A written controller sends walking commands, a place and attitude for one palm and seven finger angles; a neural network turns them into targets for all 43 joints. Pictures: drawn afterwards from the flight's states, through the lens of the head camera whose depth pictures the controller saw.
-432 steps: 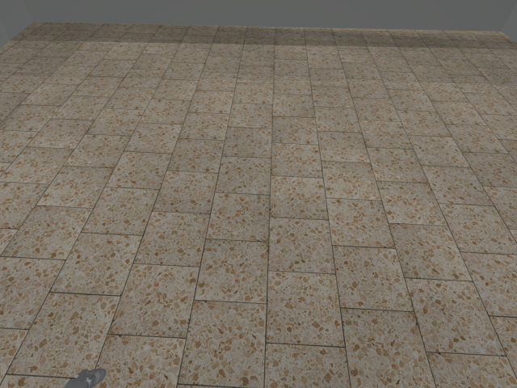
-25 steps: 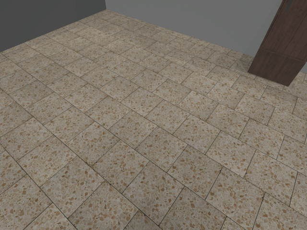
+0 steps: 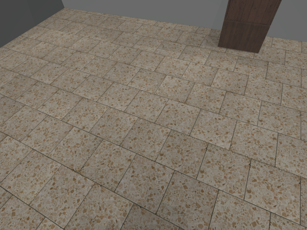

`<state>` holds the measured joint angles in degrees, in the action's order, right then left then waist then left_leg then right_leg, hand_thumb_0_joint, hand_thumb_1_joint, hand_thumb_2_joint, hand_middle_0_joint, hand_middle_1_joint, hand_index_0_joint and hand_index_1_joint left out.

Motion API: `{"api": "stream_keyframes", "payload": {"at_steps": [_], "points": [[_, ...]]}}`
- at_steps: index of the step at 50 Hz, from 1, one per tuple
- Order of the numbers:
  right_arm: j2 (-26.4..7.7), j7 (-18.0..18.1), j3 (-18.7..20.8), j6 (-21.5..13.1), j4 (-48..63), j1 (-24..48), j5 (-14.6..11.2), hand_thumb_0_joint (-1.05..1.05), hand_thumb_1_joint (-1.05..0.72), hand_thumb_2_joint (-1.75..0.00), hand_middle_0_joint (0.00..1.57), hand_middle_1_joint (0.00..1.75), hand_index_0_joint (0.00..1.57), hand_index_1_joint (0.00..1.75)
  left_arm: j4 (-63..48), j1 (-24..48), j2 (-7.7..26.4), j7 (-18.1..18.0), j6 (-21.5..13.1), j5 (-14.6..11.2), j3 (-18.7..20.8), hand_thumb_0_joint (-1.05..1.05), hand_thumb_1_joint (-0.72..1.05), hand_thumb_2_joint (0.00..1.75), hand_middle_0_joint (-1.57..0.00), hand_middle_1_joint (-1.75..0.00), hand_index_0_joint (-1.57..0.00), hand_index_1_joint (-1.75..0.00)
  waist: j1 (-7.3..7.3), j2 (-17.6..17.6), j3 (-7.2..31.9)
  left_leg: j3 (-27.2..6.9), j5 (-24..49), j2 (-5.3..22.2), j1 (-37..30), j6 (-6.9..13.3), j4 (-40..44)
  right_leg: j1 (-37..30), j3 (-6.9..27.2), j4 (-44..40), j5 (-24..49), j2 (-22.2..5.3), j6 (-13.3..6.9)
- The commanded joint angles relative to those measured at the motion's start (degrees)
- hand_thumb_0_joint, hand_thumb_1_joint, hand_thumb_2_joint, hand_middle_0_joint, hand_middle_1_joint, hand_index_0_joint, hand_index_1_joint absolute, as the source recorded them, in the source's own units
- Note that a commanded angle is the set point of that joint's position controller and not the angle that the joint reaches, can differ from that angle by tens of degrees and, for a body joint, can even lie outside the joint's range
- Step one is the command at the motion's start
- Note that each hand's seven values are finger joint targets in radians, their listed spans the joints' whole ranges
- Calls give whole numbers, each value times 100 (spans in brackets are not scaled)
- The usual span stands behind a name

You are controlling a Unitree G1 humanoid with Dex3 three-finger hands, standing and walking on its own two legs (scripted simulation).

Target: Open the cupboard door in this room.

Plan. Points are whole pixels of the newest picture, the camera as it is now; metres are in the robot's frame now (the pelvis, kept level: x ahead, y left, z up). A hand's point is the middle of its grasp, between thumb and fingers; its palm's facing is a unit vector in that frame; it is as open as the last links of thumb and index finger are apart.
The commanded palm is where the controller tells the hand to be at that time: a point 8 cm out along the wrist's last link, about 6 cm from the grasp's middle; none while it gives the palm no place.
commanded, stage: turn or walk to find it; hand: left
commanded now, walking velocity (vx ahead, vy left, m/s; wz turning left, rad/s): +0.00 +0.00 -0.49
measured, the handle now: out of the picture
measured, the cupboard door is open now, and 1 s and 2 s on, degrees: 0 0 0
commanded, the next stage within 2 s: stand and wait in 0.18 s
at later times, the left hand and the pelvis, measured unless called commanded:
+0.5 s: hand out of the picture +0.02 +0.17 -0.17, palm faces +0.02 -0.98 -0.19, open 7.3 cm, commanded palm none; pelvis +0.01 -0.01 +0.01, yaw -1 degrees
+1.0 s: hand out of the picture +0.01 +0.23 -0.16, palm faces -0.03 -0.97 -0.22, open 7.3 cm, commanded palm none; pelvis +0.00 +0.04 +0.02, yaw -2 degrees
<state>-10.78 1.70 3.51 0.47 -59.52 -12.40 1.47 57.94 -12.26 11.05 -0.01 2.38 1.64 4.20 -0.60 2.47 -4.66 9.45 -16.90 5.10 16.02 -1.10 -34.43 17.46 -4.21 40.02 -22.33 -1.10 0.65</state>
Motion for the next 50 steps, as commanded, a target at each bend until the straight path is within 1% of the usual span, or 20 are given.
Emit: {"api": "stream_keyframes", "payload": {"at_steps": [1, 2, 3, 4, 5, 6, 9, 12, 15, 18, 20, 22, 23, 24, 25, 26, 28, 35, 45, 50], "points": [[-456, 1, 85, 34, 762, 465, -53, 0, -90, -90, 20, 30, 20, 30, -127, -1015, 1329, -85, -208, -7, 198, 0, 90, 90, -20, -30, -20, -30, -389, -2421, 254, -376, -1628, -146, 1810, -197, -2156, -1043, 2984, -2351, 3569, -2147, -769], [-620, 19, 124, 110, 747, 482, -65, 0, -90, -90, 20, 30, 20, 30, -175, -943, 1245, -111, -176, -52, 161, 0, 90, 90, -20, -30, -20, -30, -343, -1727, 311, -904, -1558, -49, 1564, -144, -2676, -699, 2605, -2338, 3184, -2183, -1111], [-615, 10, 142, 147, 680, 443, -45, 0, -90, -90, 20, 30, 20, 30, -266, -635, 1068, -144, -176, -51, 175, 0, 90, 90, -20, -30, -20, -30, -215, -1462, 165, -996, -1218, -8, 1618, -125, -2937, -468, 2493, -2451, 2472, -1901, -1066], [-614, -13, 140, 152, 632, 457, -30, 0, -90, -90, 20, 30, 20, 30, -358, -400, 1055, -132, -179, -52, 180, 0, 90, 90, -20, -30, -20, -30, -154, -1234, 45, -1058, -935, 16, 1776, -146, -3148, -471, 2530, -2508, 1683, -1700, -1036], [-658, -49, 140, 150, 519, 422, -13, 0, -90, -90, 20, 30, 20, 30, -395, -247, 939, -114, -201, -60, 108, 0, 90, 90, -20, -30, -20, -30, -73, -909, -31, -1089, -571, 33, 1730, -160, -3221, -420, 2182, -2485, 1529, -1490, -907], [-605, -70, 128, 146, 410, 212, 1, 0, -90, -90, 20, 30, 20, 30, -399, -193, 841, -110, -247, -61, 63, 0, 90, 90, -20, -30, -20, -30, 15, -814, 151, -1100, -310, -19, 1675, -170, -3180, -612, 1869, -2419, 1754, -1316, -775], [-526, -67, 71, 151, 178, -95, -19, 0, -90, -90, 20, 30, 20, 30, -316, -343, 697, -143, -344, -74, -24, 0, 90, 90, -20, -30, -20, -30, 46, -766, 591, -1124, 1, -114, 1416, -208, -2896, -1125, 1333, -2262, 2595, -1075, -471], [-557, -24, 16, 157, 202, 92, -50, 0, -90, -90, 20, 30, 20, 30, -178, -611, 690, -165, -373, -67, -65, 0, 90, 90, -20, -30, -20, -30, -62, -808, 649, -1128, -177, -127, 1330, -253, -2381, -1426, 1364, -2146, 3478, -1139, -477], [-509, -4, -29, 149, 179, 185, -77, 0, -90, -90, 20, 30, 20, 30, -46, -719, 695, -179, -385, -44, -106, 0, 90, 90, -20, -30, -20, -30, -90, -863, 538, -1067, -372, -133, 1054, -258, -1710, -1438, 1344, -2111, 3960, -1163, -537], [-461, 9, -83, 93, 137, 266, -105, 0, -90, -90, 20, 30, 20, 30, 96, -725, 735, -187, -388, -21, -124, 0, 90, 90, -20, -30, -20, -30, -143, -853, 428, -983, -623, -125, 584, -184, -807, -1262, 1509, -2156, 3865, -1255, -814], [-458, 24, -125, 39, 48, 162, -114, 0, -90, -90, 20, 30, 20, 30, 172, -661, 791, -188, -402, -27, -134, 0, 90, 90, -20, -30, -20, -30, -102, -886, 454, -935, -529, -110, 189, -121, -138, -1152, 1517, -2114, 3809, -1261, -938], [-454, 40, -152, -24, -144, -179, -116, 0, -90, -90, 20, 30, 20, 30, 237, -426, 780, -184, -402, -86, -151, 0, 90, 90, -20, -30, -20, -30, 89, -765, 486, -927, 336, -84, -581, -64, 837, -785, 1340, -2034, 3144, -1056, -753], [-490, 34, -164, -80, -222, -293, -131, 0, -90, -90, 20, 30, 20, 30, 275, -400, 692, -171, -389, -115, -175, 0, 90, 90, -20, -30, -20, -30, 107, -485, 510, -1038, 974, -7, -1003, -14, 1257, -569, 1188, -1908, 2801, -839, -542], [-616, 53, -164, -144, -257, -319, -106, 0, -90, -90, 20, 30, 20, 30, 287, -504, 547, -165, -373, -142, -205, 0, 90, 90, -20, -30, -20, -30, 54, -9, 557, -1300, 1577, 340, -1244, 120, 1275, -356, 990, -1849, 2364, -584, -344], [-685, 70, -176, -156, -262, -230, -92, 0, -90, -90, 20, 30, 20, 30, 338, -592, 421, -174, -355, -136, -238, 0, 90, 90, -20, -30, -20, -30, -36, 175, 476, -1447, 1734, 564, -1082, 267, 1205, -384, 894, -1955, 1989, -439, -221], [-665, 84, -193, -147, -281, -187, -92, 0, -90, -90, 20, 30, 20, 30, 403, -593, 395, -180, -346, -111, -258, 0, 90, 90, -20, -30, -20, -30, -48, 85, 376, -1331, 1515, 547, -902, 277, 1188, -518, 882, -2110, 1842, -417, -176], [-582, 95, -237, -175, -358, -163, -105, 0, -90, -90, 20, 30, 20, 30, 526, -527, 462, -168, -324, -132, -277, 0, 90, 90, -20, -30, -20, -30, -50, 556, 355, -1373, 1738, 448, -750, 271, 1383, -866, 734, -1962, 1977, -438, -146], [-625, 100, -250, -229, -407, -333, -118, 0, -90, -90, 20, 30, 20, 30, 719, -584, 469, -149, -332, -113, -348, 0, 90, 90, -20, -30, -20, -30, -29, -92, 6, -1383, 1122, 339, -629, 291, 1798, -871, 694, -2171, 1635, -491, -135], [-853, 67, -190, -287, -425, -393, -121, 0, -90, -90, 20, 30, 20, 30, 684, -488, 631, -158, -341, -100, -324, 0, 90, 90, -20, -30, -20, -30, -25, -231, 33, -1509, 746, 301, -609, 343, 2061, -890, 646, -2113, 1441, -516, -104], [-994, 50, -151, -295, -400, -321, -123, 0, -90, -90, 20, 30, 20, 30, 657, -411, 778, -157, -340, -82, -302, 0, 90, 90, -20, -30, -20, -30, -35, -170, -32, -1582, 552, 305, -540, 349, 2180, -877, 612, -2096, 1386, -536, -98]]}}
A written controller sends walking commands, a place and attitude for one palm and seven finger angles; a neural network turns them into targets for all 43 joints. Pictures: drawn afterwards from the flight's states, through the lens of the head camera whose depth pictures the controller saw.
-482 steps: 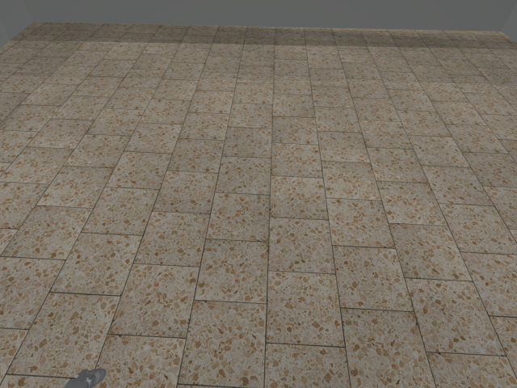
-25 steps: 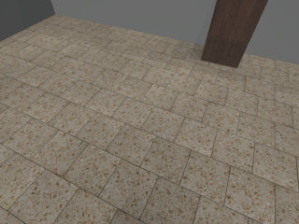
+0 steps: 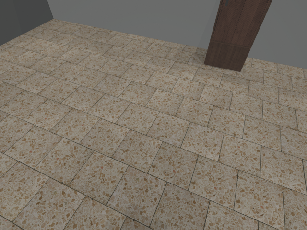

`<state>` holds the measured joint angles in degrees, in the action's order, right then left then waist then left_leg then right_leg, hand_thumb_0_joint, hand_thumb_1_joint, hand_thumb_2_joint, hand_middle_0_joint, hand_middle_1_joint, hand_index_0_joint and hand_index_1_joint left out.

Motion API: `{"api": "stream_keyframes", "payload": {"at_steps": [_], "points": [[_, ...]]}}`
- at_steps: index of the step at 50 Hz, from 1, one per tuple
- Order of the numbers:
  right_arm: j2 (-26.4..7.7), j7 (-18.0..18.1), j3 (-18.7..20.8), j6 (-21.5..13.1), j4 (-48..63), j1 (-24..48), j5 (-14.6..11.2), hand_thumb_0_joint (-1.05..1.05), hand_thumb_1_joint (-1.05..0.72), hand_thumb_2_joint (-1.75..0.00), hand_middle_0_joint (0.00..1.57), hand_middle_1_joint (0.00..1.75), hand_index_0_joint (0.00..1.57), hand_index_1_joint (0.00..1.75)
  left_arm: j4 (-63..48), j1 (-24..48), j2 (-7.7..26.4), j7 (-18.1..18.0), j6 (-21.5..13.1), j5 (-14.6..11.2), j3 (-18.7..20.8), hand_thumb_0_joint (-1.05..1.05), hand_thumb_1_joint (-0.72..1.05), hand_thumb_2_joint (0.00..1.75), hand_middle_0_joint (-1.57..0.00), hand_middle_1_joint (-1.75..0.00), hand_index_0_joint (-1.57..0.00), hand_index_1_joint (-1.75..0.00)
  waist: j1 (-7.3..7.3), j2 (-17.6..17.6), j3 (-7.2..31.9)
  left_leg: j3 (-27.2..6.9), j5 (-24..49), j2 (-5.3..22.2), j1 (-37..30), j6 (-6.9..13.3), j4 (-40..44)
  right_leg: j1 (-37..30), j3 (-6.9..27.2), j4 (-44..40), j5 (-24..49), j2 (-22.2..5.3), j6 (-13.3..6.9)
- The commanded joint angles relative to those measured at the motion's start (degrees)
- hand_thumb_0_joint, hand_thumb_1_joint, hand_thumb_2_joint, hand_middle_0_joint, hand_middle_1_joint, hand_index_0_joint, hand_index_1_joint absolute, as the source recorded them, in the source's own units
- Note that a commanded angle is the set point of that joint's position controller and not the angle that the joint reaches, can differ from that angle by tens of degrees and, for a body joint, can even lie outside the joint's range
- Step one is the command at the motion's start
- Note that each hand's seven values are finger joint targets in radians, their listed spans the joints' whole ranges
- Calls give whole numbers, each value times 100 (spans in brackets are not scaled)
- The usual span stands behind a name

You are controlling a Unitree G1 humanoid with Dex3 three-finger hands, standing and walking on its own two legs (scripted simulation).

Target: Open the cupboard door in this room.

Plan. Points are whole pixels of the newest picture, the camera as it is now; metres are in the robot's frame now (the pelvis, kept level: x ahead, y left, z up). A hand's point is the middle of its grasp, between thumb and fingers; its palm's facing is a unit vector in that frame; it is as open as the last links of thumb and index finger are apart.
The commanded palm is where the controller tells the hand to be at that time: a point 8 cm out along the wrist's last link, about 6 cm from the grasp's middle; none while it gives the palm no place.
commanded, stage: stand and wait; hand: left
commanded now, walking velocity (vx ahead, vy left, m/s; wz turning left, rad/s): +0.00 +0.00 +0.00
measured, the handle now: out of the picture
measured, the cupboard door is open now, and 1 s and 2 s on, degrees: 0 0 0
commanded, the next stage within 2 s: turn or walk to find it in 0.38 s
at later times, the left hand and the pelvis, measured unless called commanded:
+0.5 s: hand out of the picture +0.06 +0.24 -0.16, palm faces +0.00 -0.95 -0.32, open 7.3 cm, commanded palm none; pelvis +0.01 +0.00 +0.00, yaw +1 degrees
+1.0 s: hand out of the picture +0.02 +0.17 -0.18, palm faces +0.11 -0.97 -0.23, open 7.3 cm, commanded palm none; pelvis +0.01 -0.03 -0.01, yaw +6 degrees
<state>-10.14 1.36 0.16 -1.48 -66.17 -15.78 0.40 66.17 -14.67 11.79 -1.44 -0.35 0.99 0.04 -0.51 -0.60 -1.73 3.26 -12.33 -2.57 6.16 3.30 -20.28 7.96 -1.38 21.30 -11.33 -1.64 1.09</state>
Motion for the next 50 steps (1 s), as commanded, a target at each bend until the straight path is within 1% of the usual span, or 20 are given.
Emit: {"api": "stream_keyframes", "payload": {"at_steps": [1, 3, 5, 11, 15, 18, 21, 27, 30, 32, 34, 37, 38, 39, 40, 42, 43, 44, 46, 50], "points": [[-1107, 82, 195, -108, 275, 31, -17, 0, -90, -90, 20, 30, 20, 30, -177, -165, 746, -11, -75, -16, 116, 0, 90, 90, -20, -30, -20, -30, -38, 129, -241, -952, 166, 1064, 377, -85, 738, 61, 350, -240, 333, -493, -151], [-1188, 78, 212, -109, 292, 62, -18, 0, -90, -90, 20, 30, 20, 30, -198, -87, 827, -9, -81, -17, 139, 0, 90, 90, -20, -30, -20, -30, -25, 66, -219, -967, 220, 1067, 347, -94, 718, 59, 352, -233, 324, -492, -165], [-1255, 69, 219, -113, 309, 130, -13, 0, -90, -90, 20, 30, 20, 30, -214, -25, 897, -6, -82, -14, 142, 0, 90, 90, -20, -30, -20, -30, -25, 143, -267, -954, 184, 1065, 355, -106, 753, 77, 351, -259, 312, -511, -159], [-1542, 40, 241, -114, 383, 394, -11, 0, -90, -90, 20, 30, 20, 30, -282, 230, 1193, 18, -103, -7, 171, 0, 90, 90, -20, -30, -20, -30, -3, 85, -231, -973, 192, 1054, 311, -114, 762, 48, 412, -333, 329, -543, -174], [-1714, 18, 248, -120, 445, 585, -6, 0, -90, -90, 20, 30, 20, 30, -313, 378, 1368, 35, -121, -10, 180, 0, 90, 90, -20, -30, -20, -30, 5, 152, -40, -952, 416, 1053, 131, -131, 708, -1, 439, -384, 427, -579, -180], [-1839, 3, 249, -118, 491, 710, -12, 0, -90, -90, 20, 30, 20, 30, -351, 520, 1507, 45, -143, -13, 186, 0, 90, 90, -20, -30, -20, -30, 27, 86, 112, -904, 751, 1058, -16, -142, 602, -63, 469, -430, 591, -615, -194], [-1922, -22, 231, -105, 524, 858, 1, 0, -90, -90, 20, 30, 20, 30, -388, 646, 1610, 53, -134, -22, 194, 0, 90, 90, -20, -30, -20, -30, 24, 209, 141, -956, 938, 1047, 21, -163, 574, -134, 395, -396, 629, -655, -168], [-1407, -73, 106, 90, 597, 712, 28, 0, -90, -90, 20, 30, 20, 30, -450, 501, 1141, -16, 49, -42, 102, 0, 90, 90, -20, -30, -20, -30, 8, 282, 254, -1033, 1725, 1065, 296, -223, 118, -96, 78, 176, 907, -698, 10], [-1439, -88, 138, 156, 704, 711, 32, 0, -90, -90, 20, 30, 20, 30, -560, 473, 1175, -35, 76, -36, 126, 0, 90, 90, -20, -30, -20, -30, -5, 272, 322, -1136, 1943, 1075, 484, -184, -116, -94, -1, 428, 1041, -726, 15], [-1453, -92, 166, 181, 783, 714, 32, 0, -90, -90, 20, 30, 20, 30, -647, 452, 1207, -50, 75, -34, 158, 0, 90, 90, -20, -30, -20, -30, -16, 159, 378, -1170, 2066, 1047, 614, -174, -293, -153, -7, 544, 1210, -784, -12], [-1410, -101, 191, 199, 877, 707, 30, 0, -90, -90, 20, 30, 20, 30, -724, 385, 1245, -62, 69, -32, 194, 0, 90, 90, -20, -30, -20, -30, -38, 46, 453, -1158, 1982, 944, 848, -190, -513, -291, 73, 579, 1392, -914, -95], [-1185, -96, 176, 211, 899, 613, 21, 0, -90, -90, 20, 30, 20, 30, -765, 315, 1255, -78, 32, -37, 198, 0, 90, 90, -20, -30, -20, -30, -20, -485, 643, -775, 1523, 611, 859, -355, -956, -429, 405, 346, 1722, -1304, -403], [-1144, -92, 181, 212, 895, 569, 22, 0, -90, -90, 20, 30, 20, 30, -772, 317, 1260, -83, 24, -38, 200, 0, 90, 90, -20, -30, -20, -30, 7, -590, 674, -699, 1423, 567, 817, -390, -1038, -420, 442, 340, 1889, -1387, -498], [-1081, -82, 173, 214, 859, 499, 25, 0, -90, -90, 20, 30, 20, 30, -797, 385, 1212, -88, 21, -45, 198, 0, 90, 90, -20, -30, -20, -30, 39, -579, 627, -682, 1329, 595, 747, -400, -999, -322, 394, 359, 1861, -1394, -534], [-1050, -76, 169, 208, 815, 470, 29, 0, -90, -90, 20, 30, 20, 30, -793, 409, 1136, -87, 21, -51, 177, 0, 90, 90, -20, -30, -20, -30, 59, -453, 605, -742, 1442, 641, 583, -381, -890, -172, 301, 412, 1756, -1290, -493], [-1053, -67, 158, 180, 744, 398, 31, 0, -90, -90, 20, 30, 20, 30, -788, 473, 965, -86, 32, -61, 146, 0, 90, 90, -20, -30, -20, -30, 89, -44, 504, -1069, 1772, 854, 426, -269, -547, 25, 30, 579, 1129, -877, -240], [-1091, -60, 159, 157, 713, 430, 21, 0, -90, -90, 20, 30, 20, 30, -749, 415, 885, -87, 33, -56, 127, 0, 90, 90, -20, -30, -20, -30, 39, 104, 473, -1230, 1908, 971, 421, -168, -434, 41, -71, 587, 861, -716, -120], [-1084, -50, 156, 142, 684, 502, 12, 0, -90, -90, 20, 30, 20, 30, -707, 360, 833, -90, 33, -52, 101, 0, 90, 90, -20, -30, -20, -30, -1, 231, 338, -1334, 1850, 1021, 510, -100, -314, 21, -83, 501, 614, -641, -61], [-1048, -31, 138, 111, 636, 547, -4, 0, -90, -90, 20, 30, 20, 30, -573, 243, 797, -81, 15, -48, 90, 0, 90, 90, -20, -30, -20, -30, -41, 230, 209, -1302, 1614, 987, 641, -95, -204, -106, -35, 298, 489, -639, -60], [-893, -9, 127, 90, 525, 404, -9, 0, -90, -90, 20, 30, 20, 30, -439, 127, 749, -71, -25, -52, 104, 0, 90, 90, -20, -30, -20, -30, 2, 53, 126, -1117, 1324, 854, 664, -187, -205, -188, 58, 111, 665, -751, -145]]}}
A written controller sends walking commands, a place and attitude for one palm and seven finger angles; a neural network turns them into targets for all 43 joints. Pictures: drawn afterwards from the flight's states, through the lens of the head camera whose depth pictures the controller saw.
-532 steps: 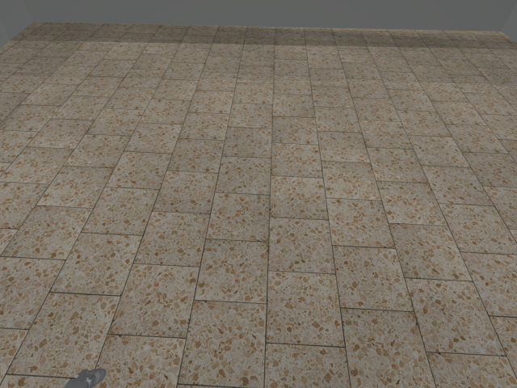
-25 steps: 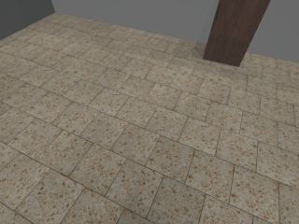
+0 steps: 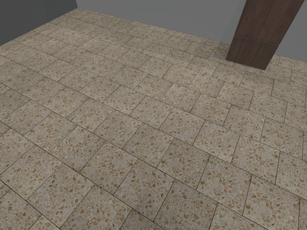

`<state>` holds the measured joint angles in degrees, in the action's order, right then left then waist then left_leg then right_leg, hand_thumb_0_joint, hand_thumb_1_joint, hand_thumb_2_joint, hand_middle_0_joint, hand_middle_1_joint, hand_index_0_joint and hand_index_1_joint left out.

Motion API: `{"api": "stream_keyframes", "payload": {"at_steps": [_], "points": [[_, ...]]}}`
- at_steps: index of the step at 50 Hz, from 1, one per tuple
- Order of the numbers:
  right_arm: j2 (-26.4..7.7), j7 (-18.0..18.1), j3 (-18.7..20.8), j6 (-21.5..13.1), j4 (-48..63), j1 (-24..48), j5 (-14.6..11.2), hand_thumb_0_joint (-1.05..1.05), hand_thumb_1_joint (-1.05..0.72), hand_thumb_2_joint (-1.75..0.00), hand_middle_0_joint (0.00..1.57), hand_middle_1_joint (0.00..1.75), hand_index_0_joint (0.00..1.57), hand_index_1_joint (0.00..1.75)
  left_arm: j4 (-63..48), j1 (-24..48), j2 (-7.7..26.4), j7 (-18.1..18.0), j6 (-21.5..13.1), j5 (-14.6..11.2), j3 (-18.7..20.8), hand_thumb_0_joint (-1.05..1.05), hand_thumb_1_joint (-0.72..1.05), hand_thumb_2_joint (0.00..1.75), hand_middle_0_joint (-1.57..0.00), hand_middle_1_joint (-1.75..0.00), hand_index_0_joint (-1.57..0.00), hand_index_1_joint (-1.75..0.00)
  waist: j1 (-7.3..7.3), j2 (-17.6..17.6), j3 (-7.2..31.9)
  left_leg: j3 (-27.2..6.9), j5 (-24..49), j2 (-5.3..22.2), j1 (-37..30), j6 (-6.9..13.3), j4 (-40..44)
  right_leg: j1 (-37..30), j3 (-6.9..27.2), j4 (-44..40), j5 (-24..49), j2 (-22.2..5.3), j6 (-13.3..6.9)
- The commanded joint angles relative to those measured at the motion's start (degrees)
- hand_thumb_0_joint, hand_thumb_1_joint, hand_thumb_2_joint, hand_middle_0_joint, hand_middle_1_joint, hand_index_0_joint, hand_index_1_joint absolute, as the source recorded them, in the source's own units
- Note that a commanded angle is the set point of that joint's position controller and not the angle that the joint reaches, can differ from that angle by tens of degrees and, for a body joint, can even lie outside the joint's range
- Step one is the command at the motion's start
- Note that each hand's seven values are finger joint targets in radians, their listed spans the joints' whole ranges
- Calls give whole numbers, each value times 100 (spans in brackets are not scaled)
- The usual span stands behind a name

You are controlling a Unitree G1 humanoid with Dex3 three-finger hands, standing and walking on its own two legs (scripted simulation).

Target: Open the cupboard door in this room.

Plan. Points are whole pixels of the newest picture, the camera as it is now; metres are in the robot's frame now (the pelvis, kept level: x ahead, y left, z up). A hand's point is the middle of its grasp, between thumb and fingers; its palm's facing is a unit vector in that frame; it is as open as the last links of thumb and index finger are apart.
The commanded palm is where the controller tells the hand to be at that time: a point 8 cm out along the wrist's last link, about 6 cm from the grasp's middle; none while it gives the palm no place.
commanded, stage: turn or walk to find it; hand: left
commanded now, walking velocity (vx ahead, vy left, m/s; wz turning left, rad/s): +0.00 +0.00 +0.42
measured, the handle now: out of the picture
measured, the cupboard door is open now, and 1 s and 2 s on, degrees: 0 0 0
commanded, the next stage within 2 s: stand and wait in 0.08 s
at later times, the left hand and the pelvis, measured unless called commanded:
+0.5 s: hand out of the picture +0.00 +0.20 -0.17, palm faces +0.03 -0.97 -0.25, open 7.3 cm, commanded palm none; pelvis -0.02 -0.01 +0.00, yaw +0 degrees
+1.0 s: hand out of the picture +0.01 +0.23 -0.18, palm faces +0.18 -0.96 -0.20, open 7.3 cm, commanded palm none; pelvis -0.02 +0.03 +0.00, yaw +12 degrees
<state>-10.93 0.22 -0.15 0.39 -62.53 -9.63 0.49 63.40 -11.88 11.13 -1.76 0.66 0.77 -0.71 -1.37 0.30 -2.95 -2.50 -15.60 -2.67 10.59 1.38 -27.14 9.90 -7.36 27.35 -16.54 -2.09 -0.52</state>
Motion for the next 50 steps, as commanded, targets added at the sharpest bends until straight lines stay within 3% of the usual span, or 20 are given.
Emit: {"api": "stream_keyframes", "payload": {"at_steps": [1, 4, 8, 12, 18, 22, 24, 27, 30, 32, 35, 37, 39, 41, 42, 43, 44, 45, 48, 50], "points": [[-760, 101, 157, -73, 159, -222, -13, 0, -90, -90, 20, 30, 20, 30, -151, -200, 781, -47, -109, -32, 185, 0, 90, 90, -20, -30, -20, -30, 74, -31, 169, -511, 1559, 842, 317, -10, 443, -352, 634, -478, 1147, -737, 9], [-749, 92, 179, -17, 222, -237, 6, 0, -90, -90, 20, 30, 20, 30, -184, -266, 826, -54, -58, -29, 264, 0, 90, 90, -20, -30, -20, -30, 42, 16, 8, -493, 1240, 776, 740, -18, 316, -364, 624, -452, 861, -840, -51], [-654, 97, 167, -9, 223, -396, 21, 0, -90, -90, 20, 30, 20, 30, -185, -263, 803, -41, -72, -20, 263, 0, 90, 90, -20, -30, -20, -30, 88, -188, 166, -353, 977, 688, 571, -56, 145, -219, 770, -673, 484, -959, -158], [-741, 103, 158, -69, 169, -412, 21, 0, -90, -90, 20, 30, 20, 30, -167, -209, 762, -21, -93, -27, 254, 0, 90, 90, -20, -30, -20, -30, 80, 222, 237, -655, 1118, 832, 505, 27, 464, -252, 625, -521, 443, -699, -63], [-1002, 125, 193, -145, 136, -285, -6, 0, -90, -90, 20, 30, 20, 30, -88, -178, 963, 4, -161, -24, 281, 0, 90, 90, -20, -30, -20, -30, 25, 149, 160, -677, 1049, 863, 497, 57, 654, -455, 666, -718, 556, -662, -87], [-1146, 121, 203, -157, 118, -214, 2, 0, -90, -90, 20, 30, 20, 30, -83, -24, 1114, 32, -184, -17, 298, 0, 90, 90, -20, -30, -20, -30, 45, 26, -139, -658, 622, 824, 524, 58, 851, -265, 769, -966, 114, -648, -98], [-1222, 115, 211, -167, 128, -192, 6, 0, -90, -90, 20, 30, 20, 30, -95, 10, 1194, 46, -202, -11, 313, 0, 90, 90, -20, -30, -20, -30, 49, -78, -68, -622, 606, 821, 440, 62, 865, -277, 822, -1046, 52, -663, -111], [-929, 83, 152, -95, 145, -296, 31, 0, -90, -90, 20, 30, 20, 30, -134, -34, 991, 14, -111, -24, 304, 0, 90, 90, -20, -30, -20, -30, 40, -66, -82, -568, 738, 785, 777, -8, 687, -410, 725, -894, 40, -733, -55], [-775, 60, 143, -1, 240, -349, 57, 0, -90, -90, 20, 30, 20, 30, -218, -118, 972, -12, -26, -20, 329, 0, 90, 90, -20, -30, -20, -30, 6, -279, -97, -350, 643, 685, 1077, -69, 236, -358, 805, -955, -179, -1026, -148], [-785, 55, 185, 41, 310, -438, 57, 0, -90, -90, 20, 30, 20, 30, -346, -68, 1138, -21, -13, -5, 387, 0, 90, 90, -20, -30, -20, -30, 19, -574, 89, -89, 570, 594, 1077, -130, -384, -329, 1010, -1090, -43, -1427, -400], [-804, 51, 272, 120, 425, -435, 64, 0, -90, -90, 20, 30, 20, 30, -525, 92, 1232, -34, -21, 41, 431, 0, 90, 90, -20, -30, -20, -30, 44, -826, 144, 231, -654, 579, 1119, -216, -1572, -93, 1099, -1087, 687, -1976, -837], [-739, 25, 298, 152, 482, -356, 51, 0, -90, -90, 20, 30, 20, 30, -620, 155, 1241, -35, -26, 84, 452, 0, 90, 90, -20, -30, -20, -30, 51, -729, 4, 447, -1039, 717, 1129, -262, -2041, 152, 867, -987, 1269, -2117, -955], [-632, -12, 294, 124, 554, -420, 20, 0, -90, -90, 20, 30, 20, 30, -674, 227, 1269, -28, -31, 94, 477, 0, 90, 90, -20, -30, -20, -30, 123, -617, 47, 530, -889, 815, 1014, -301, -1450, 35, 445, -486, 1956, -2034, -815], [-674, -31, 310, 79, 529, -675, 35, 0, -90, -90, 20, 30, 20, 30, -719, 181, 1231, 7, 10, 33, 464, 0, 90, 90, -20, -30, -20, -30, 241, -54, 257, 437, 436, 808, 279, -243, -309, 395, -10, 388, 1605, -1651, -349], [-984, -29, 365, 18, 548, -822, 71, 0, -90, -90, 20, 30, 20, 30, -800, 82, 987, 29, 62, -11, 442, 0, 90, 90, -20, -30, -20, -30, 281, 1064, 307, -892, 1558, 1462, 66, 96, 459, 972, -359, 1316, 494, -941, 100], [-1377, 15, 453, -17, 575, -985, 87, 0, -90, -90, 20, 30, 20, 30, -989, 252, 721, 40, 74, -34, 368, 0, 90, 90, -20, -30, -20, -30, 355, 2011, 194, -2200, 2804, 2404, -36, 729, 1087, 1635, -270, 2420, -1576, -310, 415], [-1444, 69, 485, -3, 514, -1041, 106, 0, -90, -90, 20, 30, 20, 30, -1064, 427, 769, 19, 114, 7, 379, 0, 90, 90, -20, -30, -20, -30, 404, 1404, 299, -2162, 2451, 2582, 64, 1058, 1172, 1601, 329, 3168, -1932, -273, 310], [-1346, 118, 488, -29, 513, -969, 104, 0, -90, -90, 20, 30, 20, 30, -1021, 512, 718, 9, 154, 27, 399, 0, 90, 90, -20, -30, -20, -30, 375, 1374, 307, -2080, 2210, 2316, -56, 980, 1138, 1930, 615, 3457, -1627, -357, 294], [-1127, 163, 448, -94, 589, -779, 77, 0, -90, -90, 20, 30, 20, 30, -955, 432, 694, 69, 75, 40, 432, 0, 90, 90, -20, -30, -20, -30, 247, 558, 541, -1470, 2777, 1902, -635, 803, 803, 2314, 728, 3832, -870, -304, 378], [-1128, 173, 466, -120, 618, -832, 58, 0, -90, -90, 20, 30, 20, 30, -941, 363, 629, 70, 54, 27, 422, 0, 90, 90, -20, -30, -20, -30, 252, 331, 798, -1160, 3268, 1708, -941, 769, 668, 2283, 737, 3777, -699, -262, 465]]}}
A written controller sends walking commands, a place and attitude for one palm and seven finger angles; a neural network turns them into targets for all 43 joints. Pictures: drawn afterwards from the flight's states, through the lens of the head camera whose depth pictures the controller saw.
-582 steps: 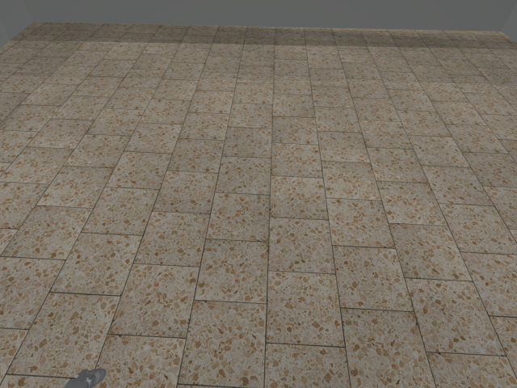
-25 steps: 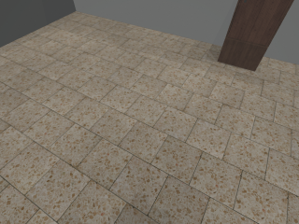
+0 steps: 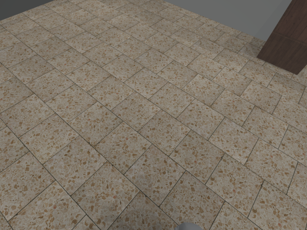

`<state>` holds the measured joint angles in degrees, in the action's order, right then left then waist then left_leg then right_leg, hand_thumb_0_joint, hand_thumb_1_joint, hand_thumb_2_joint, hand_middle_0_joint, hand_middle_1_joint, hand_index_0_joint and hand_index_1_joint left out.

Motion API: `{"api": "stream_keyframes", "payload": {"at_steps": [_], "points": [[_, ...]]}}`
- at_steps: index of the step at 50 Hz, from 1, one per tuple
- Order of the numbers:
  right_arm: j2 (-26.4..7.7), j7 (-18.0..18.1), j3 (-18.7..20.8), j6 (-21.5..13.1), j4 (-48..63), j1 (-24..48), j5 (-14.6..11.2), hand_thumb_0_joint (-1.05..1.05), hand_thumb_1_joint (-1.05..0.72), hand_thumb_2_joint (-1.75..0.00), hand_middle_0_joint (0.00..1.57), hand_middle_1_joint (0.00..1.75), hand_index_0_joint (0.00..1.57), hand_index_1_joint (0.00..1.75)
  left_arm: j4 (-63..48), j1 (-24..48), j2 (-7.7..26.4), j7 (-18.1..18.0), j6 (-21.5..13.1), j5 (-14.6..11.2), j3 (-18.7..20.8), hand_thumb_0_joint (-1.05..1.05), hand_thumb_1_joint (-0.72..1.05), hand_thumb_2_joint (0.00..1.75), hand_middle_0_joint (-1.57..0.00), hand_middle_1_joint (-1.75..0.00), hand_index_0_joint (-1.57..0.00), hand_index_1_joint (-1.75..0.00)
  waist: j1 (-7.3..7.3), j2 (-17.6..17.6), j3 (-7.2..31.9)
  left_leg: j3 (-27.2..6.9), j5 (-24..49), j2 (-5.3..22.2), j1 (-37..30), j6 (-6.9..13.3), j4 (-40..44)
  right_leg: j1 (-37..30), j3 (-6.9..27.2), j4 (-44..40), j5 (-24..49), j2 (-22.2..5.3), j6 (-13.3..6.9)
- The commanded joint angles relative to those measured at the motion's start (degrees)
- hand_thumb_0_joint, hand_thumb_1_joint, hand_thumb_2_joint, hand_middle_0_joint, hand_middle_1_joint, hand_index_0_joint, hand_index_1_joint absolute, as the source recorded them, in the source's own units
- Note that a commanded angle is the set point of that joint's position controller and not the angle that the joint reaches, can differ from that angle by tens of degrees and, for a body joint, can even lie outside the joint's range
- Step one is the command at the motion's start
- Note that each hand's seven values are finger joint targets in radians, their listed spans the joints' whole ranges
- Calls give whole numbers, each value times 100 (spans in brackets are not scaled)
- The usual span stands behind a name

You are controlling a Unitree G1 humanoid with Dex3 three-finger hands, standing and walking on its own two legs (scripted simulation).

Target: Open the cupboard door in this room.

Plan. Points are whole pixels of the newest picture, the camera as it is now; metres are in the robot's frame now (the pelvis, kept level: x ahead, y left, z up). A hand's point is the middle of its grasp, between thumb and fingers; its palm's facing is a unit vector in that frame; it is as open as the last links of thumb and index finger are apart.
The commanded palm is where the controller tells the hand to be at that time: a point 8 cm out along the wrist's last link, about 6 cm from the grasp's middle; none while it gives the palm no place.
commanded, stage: turn or walk to find it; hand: left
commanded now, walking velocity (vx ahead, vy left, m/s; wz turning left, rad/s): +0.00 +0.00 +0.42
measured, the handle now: out of the picture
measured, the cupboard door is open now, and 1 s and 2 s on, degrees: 0 0 0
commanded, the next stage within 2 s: none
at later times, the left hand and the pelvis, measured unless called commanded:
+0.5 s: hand out of the picture +0.04 +0.13 -0.14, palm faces +0.23 -0.93 -0.30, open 7.3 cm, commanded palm none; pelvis +0.00 -0.08 +0.00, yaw +13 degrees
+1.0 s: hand out of the picture -0.13 +0.15 -0.19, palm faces +0.49 -0.84 -0.23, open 7.4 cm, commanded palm none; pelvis -0.04 -0.04 +0.00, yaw +26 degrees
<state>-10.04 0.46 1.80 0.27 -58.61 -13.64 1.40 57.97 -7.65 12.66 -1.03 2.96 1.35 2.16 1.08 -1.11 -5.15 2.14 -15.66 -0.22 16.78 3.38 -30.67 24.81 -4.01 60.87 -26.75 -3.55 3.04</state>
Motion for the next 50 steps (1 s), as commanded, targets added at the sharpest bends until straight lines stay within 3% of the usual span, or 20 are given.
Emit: {"api": "stream_keyframes", "payload": {"at_steps": [1, 3, 10, 13, 15, 16, 17, 18, 19, 21, 24, 33, 39, 42, 43, 44, 45, 46, 47, 50], "points": [[-1203, 151, 288, -119, 214, -512, -41, 0, -90, -90, 20, 30, 20, 30, -420, -28, 459, -6, -184, -34, 127, 0, 90, 90, -20, -30, -20, -30, 47, 516, 1113, -1585, 3584, 1414, -1743, 559, 956, 828, 405, 329, 343, -98, 147], [-1171, 153, 296, -119, 203, -623, -48, 0, -90, -90, 20, 30, 20, 30, -454, 52, 446, -21, -185, -44, 132, 0, 90, 90, -20, -30, -20, -30, 97, 647, 1099, -1604, 3918, 1397, -1848, 571, 922, 833, 423, 142, 345, -92, 203], [-1236, 92, 398, -3, 344, -429, 6, 0, -90, -90, 20, 30, 20, 30, -684, 260, 375, -48, -161, -87, 115, 0, 90, 90, -20, -30, -20, -30, 165, 1065, 822, -1907, 3399, 1337, -1239, 687, 883, 183, 338, -1199, 4, 61, 197], [-1283, 60, 434, 38, 478, -128, 17, 0, -90, -90, 20, 30, 20, 30, -629, -80, 413, -55, -190, -110, 132, 0, 90, 90, -20, -30, -20, -30, 13, 1201, 730, -2033, 3008, 1209, -583, 586, 793, -606, 239, -2094, 283, 192, 112], [-1285, 45, 453, 67, 574, 79, -10, 0, -90, -90, 20, 30, 20, 30, -522, -529, 495, -54, -232, -111, 168, 0, 90, 90, -20, -30, -20, -30, -211, 987, 839, -1958, 2253, 961, -32, 345, 544, -1455, 151, -3164, 1202, 207, 87], [-1175, 24, 443, 75, 616, 120, -45, 0, -90, -90, 20, 30, 20, 30, -482, -728, 665, -66, -277, -84, 215, 0, 90, 90, -20, -30, -20, -30, -304, 619, 813, -1781, 1374, 694, 551, 92, 271, -2099, 247, -3779, 1658, -9, 65], [-808, -13, 387, 79, 687, -32, -92, 0, -90, -90, 20, 30, 20, 30, -505, -858, 1105, -110, -344, 10, 290, 0, 90, 90, -20, -30, -20, -30, -329, -743, 940, -1148, -113, 96, 1354, -284, -733, -2692, 1373, -4384, 1489, -1174, -243], [-669, -7, 363, 113, 839, 77, -61, 0, -90, -90, 20, 30, 20, 30, -603, -822, 1473, -115, -354, 31, 337, 0, 90, 90, -20, -30, -20, -30, -351, -1789, 685, -575, -1787, -403, 1770, -536, -2024, -2146, 2615, -4609, 2090, -2349, -835], [-930, -18, 439, 186, 837, 250, -23, 0, -90, -90, 20, 30, 20, 30, -685, -710, 1369, -115, -313, -19, 292, 0, 90, 90, -20, -30, -20, -30, -353, -1177, 471, -767, -1760, -152, 1478, -470, -2910, -1281, 2338, -4686, 1791, -2416, -1127], [-940, -75, 474, 311, 568, 20, 13, 0, -90, -90, 20, 30, 20, 30, -851, -81, 1012, -106, -332, -34, 264, 0, 90, 90, -20, -30, -20, -30, -24, -970, -26, -811, -1011, 15, 1466, -485, -3826, -569, 1767, -4949, 523, -1787, -879], [-823, -132, 417, 314, 396, -251, 11, 0, -90, -90, 20, 30, 20, 30, -857, -58, 680, -82, -393, -46, 146, 0, 90, 90, -20, -30, -20, -30, 116, -730, 70, -570, -302, 77, 1471, -620, -4024, -979, 711, -4595, 1790, -1245, -679], [-793, -98, 283, 306, 557, 560, -37, 0, -90, -90, 20, 30, 20, 30, -459, -1140, 877, -112, -398, 18, 195, 0, 90, 90, -20, -30, -20, -30, -356, -744, 531, -298, -910, 255, 1376, -800, -2826, -2234, 528, -4136, 3601, -1654, -1060], [-663, -83, 173, 187, 632, 710, -118, 0, -90, -90, 20, 30, 20, 30, -319, -1172, 1138, -97, -341, 71, 288, 0, 90, 90, -20, -30, -20, -30, -419, -1014, 788, 112, -1220, 230, 565, -637, -1211, -2248, 332, -3790, 3987, -1837, -1208], [-736, -77, 184, 114, 523, 259, -110, 0, -90, -90, 20, 30, 20, 30, -300, -908, 1147, -70, -291, 9, 309, 0, 90, 90, -20, -30, -20, -30, -110, -850, 940, 280, -19, 191, -465, -543, 247, -1734, -147, -3261, 3389, -1638, -762], [-937, -87, 227, 61, 461, 56, -103, 0, -90, -90, 20, 30, 20, 30, -321, -862, 1015, -60, -255, -43, 291, 0, 90, 90, -20, -30, -20, -30, 27, -228, 1031, -40, 710, 447, -1196, -466, 927, -1164, -414, -2629, 2744, -1408, -470], [-1497, -62, 361, 17, 499, -21, -43, 0, -90, -90, 20, 30, 20, 30, -485, -956, 667, -41, -204, -87, 228, 0, 90, 90, -20, -30, -20, -30, 77, 1403, 988, -1783, 1864, 1748, -1852, 42, 1265, 270, -725, -1558, 540, -655, -17], [-1820, -17, 424, 74, 449, -230, -48, 0, -90, -90, 20, 30, 20, 30, -656, -592, 498, -53, -147, -40, 121, 0, 90, 90, -20, -30, -20, -30, 243, 1894, 756, -2311, 3076, 2412, -1472, 586, 1381, 662, -363, -684, -1013, -323, 96], [-1703, 11, 394, 100, 425, -138, -28, 0, -90, -90, 20, 30, 20, 30, -639, -483, 618, -54, -91, -23, 168, 0, 90, 90, -20, -30, -20, -30, 188, 1237, 603, -1903, 2821, 2414, -1124, 752, 1338, 538, -13, -170, -788, -409, 35], [-1506, 70, 337, 59, 436, 61, -22, 0, -90, -90, 20, 30, 20, 30, -545, -408, 563, -60, -44, -9, 180, 0, 90, 90, -20, -30, -20, -30, 129, 1562, 471, -1786, 2742, 1990, -906, 586, 1398, 597, 212, -28, -454, -409, 76], [-1251, 108, 249, 17, 554, 449, -42, 0, -90, -90, 20, 30, 20, 30, -373, -587, 623, 14, -91, -21, 222, 0, 90, 90, -20, -30, -20, -30, -121, 1011, 352, -1234, 3174, 1461, -1110, 461, 1164, 765, 246, 397, 302, -292, 154]]}}
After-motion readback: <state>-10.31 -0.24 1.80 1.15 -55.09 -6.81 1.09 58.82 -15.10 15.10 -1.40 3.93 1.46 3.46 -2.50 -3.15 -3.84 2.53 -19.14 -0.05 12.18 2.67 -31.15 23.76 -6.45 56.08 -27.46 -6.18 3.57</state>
